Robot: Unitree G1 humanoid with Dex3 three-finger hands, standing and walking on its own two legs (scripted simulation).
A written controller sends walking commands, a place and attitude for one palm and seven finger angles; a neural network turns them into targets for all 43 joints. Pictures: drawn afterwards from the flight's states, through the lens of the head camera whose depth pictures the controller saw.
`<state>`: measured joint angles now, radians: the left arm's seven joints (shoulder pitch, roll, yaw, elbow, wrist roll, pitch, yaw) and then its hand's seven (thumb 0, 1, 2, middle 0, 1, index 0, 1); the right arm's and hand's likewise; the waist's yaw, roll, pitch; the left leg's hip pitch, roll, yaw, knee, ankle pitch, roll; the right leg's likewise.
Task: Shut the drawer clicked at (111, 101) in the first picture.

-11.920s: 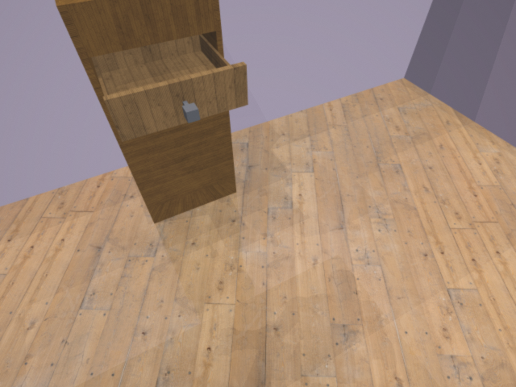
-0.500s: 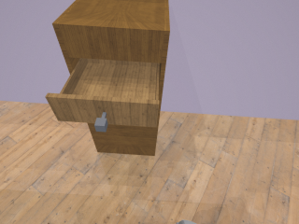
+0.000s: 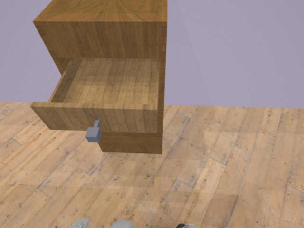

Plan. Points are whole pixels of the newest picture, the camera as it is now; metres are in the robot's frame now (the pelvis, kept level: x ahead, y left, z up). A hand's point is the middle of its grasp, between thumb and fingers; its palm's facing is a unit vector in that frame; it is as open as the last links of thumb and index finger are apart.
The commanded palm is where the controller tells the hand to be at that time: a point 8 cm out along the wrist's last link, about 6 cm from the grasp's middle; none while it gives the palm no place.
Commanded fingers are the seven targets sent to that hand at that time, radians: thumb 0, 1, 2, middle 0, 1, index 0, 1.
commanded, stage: come to a stop and stand still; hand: left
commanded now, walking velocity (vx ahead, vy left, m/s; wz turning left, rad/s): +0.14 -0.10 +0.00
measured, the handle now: (95, 130) +0.39 +0.21 -0.02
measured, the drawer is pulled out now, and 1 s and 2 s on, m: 0.24 0.24 0.24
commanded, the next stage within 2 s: look again from close up in 1.18 s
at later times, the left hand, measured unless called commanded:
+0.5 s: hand out of the picture -0.02 +0.21 -0.18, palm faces -0.05 -0.98 -0.21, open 7.4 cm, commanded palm none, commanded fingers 0.00 0.90 0.90 -0.20 -0.30 -0.20 -0.30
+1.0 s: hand out of the picture +0.04 +0.16 -0.16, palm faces -0.02 -0.96 -0.26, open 7.3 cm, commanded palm none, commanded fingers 0.00 0.90 0.90 -0.20 -0.30 -0.20 -0.30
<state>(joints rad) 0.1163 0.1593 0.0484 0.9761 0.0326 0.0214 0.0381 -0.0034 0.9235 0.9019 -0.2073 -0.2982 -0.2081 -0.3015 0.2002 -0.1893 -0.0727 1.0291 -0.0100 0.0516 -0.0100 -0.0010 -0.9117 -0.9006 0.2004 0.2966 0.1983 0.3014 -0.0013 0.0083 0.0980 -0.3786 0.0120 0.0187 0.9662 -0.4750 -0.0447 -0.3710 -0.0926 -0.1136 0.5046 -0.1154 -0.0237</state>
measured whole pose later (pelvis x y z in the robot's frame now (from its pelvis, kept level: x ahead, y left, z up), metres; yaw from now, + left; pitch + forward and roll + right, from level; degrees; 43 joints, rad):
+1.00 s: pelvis +0.00 -0.02 +0.00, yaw -2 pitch -1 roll +1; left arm 0.24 0.15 0.01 1.08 0.01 -0.02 0.03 0.01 0.93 0.90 -0.20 -0.30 -0.20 -0.30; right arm 0.26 -0.18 0.00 1.10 -0.02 0.00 -0.02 0.00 -0.92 -0.90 0.20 0.30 0.20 0.30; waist -0.02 0.05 0.03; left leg -0.15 0.07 0.02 0.49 -0.31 -0.07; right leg -0.19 -0.01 -0.03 0.57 -0.36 -0.02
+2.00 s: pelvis -0.02 -0.01 +0.01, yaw -2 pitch -1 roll +1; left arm 0.29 0.14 0.01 1.11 0.01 -0.01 0.03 0.01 0.91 0.90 -0.20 -0.30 -0.20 -0.30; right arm 0.29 -0.14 0.00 1.14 -0.02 -0.01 -0.02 0.00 -0.91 -0.90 0.20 0.30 0.20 0.30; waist 0.00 0.01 0.03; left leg -0.16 0.06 0.03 0.45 -0.26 -0.05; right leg -0.19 -0.02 -0.01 0.51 -0.29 0.00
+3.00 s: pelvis -0.01 -0.01 +0.00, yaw -3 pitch -2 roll +0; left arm 0.24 0.16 0.00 1.00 0.01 0.01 0.03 0.01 0.91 0.90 -0.20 -0.30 -0.21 -0.30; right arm 0.24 -0.18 -0.02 0.97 -0.02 0.00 -0.01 0.00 -0.92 -0.90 0.20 0.30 0.20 0.30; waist -0.01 0.04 0.02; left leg -0.22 0.03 0.07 0.53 -0.28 0.00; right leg -0.26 0.01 -0.08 0.54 -0.26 -0.05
